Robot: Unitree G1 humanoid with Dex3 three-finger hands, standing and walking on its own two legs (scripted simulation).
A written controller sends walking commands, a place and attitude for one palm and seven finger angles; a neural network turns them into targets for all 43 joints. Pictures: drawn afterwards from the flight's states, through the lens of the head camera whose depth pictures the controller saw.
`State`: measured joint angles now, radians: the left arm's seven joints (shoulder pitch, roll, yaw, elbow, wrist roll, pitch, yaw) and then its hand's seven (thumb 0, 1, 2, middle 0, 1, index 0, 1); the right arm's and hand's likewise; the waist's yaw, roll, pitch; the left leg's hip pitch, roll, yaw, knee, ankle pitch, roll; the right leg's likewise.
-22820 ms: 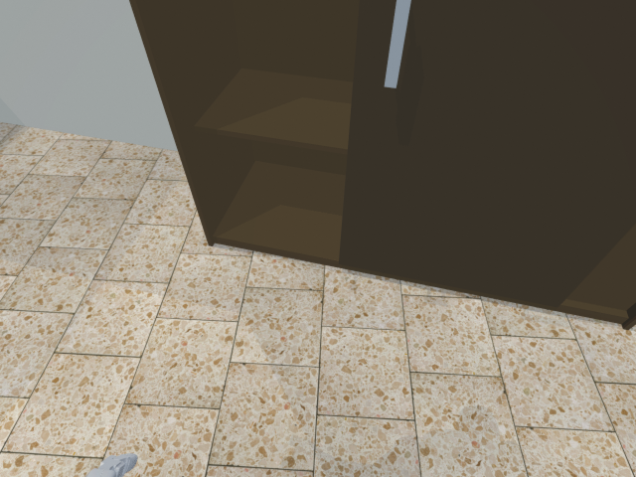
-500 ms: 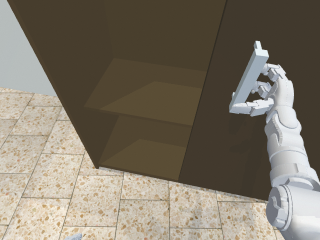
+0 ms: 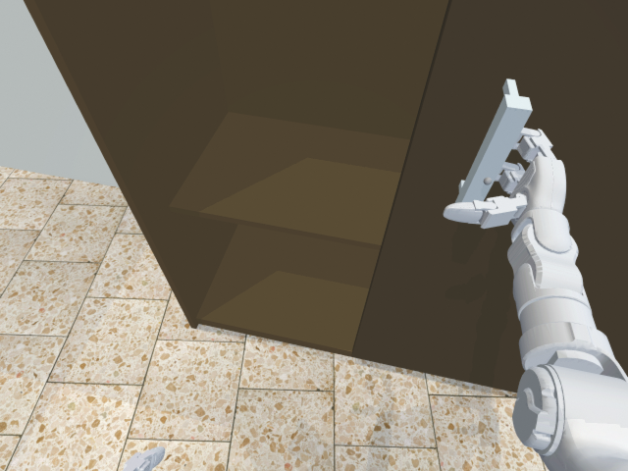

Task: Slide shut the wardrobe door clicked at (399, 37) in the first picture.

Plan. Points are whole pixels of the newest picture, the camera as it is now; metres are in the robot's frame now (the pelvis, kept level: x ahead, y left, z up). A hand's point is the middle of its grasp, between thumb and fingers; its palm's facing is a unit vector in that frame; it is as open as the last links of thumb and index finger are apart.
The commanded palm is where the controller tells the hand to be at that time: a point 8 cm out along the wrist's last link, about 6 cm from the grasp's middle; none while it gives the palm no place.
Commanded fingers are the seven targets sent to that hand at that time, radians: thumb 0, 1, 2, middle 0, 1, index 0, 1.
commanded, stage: slide the fingers in behind the handle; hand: right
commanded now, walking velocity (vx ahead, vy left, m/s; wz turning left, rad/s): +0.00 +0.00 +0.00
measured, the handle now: (484, 155) +0.51 -0.15 +0.15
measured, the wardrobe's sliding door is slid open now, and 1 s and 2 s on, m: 0.53 0.53 0.54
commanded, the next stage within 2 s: grip the handle and tug to test in 0.32 s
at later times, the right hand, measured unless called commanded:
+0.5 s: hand (489, 179) +0.47 -0.16 +0.15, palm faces +0.11 +0.99 +0.00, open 13.8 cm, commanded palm +0.44 -0.19 +0.15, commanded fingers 0.00 0.27 -0.40 0.32 1.23 0.32 1.23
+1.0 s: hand (480, 177) +0.47 -0.14 +0.15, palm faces +0.11 +0.99 +0.00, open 7.2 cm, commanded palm +0.44 -0.19 +0.15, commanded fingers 0.00 -0.90 -0.90 0.45 1.40 0.45 1.40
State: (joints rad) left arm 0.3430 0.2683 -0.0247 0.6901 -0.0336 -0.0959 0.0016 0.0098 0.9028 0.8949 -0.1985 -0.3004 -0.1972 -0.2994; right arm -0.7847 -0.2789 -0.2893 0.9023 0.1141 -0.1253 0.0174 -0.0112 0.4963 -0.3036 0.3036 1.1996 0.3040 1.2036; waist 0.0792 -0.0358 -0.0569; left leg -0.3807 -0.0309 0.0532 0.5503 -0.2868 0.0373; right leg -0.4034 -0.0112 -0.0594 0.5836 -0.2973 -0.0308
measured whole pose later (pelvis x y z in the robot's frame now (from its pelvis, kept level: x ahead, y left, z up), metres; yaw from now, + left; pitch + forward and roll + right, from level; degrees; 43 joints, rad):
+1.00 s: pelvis +0.00 +0.00 +0.00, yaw +0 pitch +6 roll +1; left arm 0.36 0.26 -0.03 0.70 -0.03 -0.09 -0.01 0.01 0.90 0.89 -0.20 -0.30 -0.20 -0.30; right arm -0.80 -0.27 -0.28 0.93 0.09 -0.15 0.00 0.00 -0.44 -0.71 0.41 1.34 0.41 1.34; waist 0.08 -0.03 -0.06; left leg -0.38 -0.03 0.05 0.56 -0.29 0.04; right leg -0.40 -0.01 -0.06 0.59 -0.30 -0.03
